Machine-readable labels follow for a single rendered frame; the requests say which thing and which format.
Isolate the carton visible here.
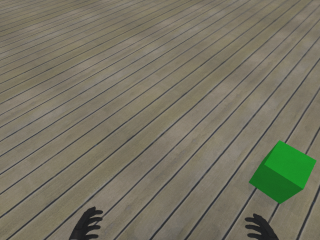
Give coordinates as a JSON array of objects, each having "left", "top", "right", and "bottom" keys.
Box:
[{"left": 249, "top": 140, "right": 316, "bottom": 204}]

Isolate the robot left hand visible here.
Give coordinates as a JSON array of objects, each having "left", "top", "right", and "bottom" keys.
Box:
[{"left": 69, "top": 206, "right": 103, "bottom": 240}]

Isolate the robot right hand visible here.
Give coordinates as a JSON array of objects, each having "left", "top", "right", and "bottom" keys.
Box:
[{"left": 245, "top": 213, "right": 279, "bottom": 240}]

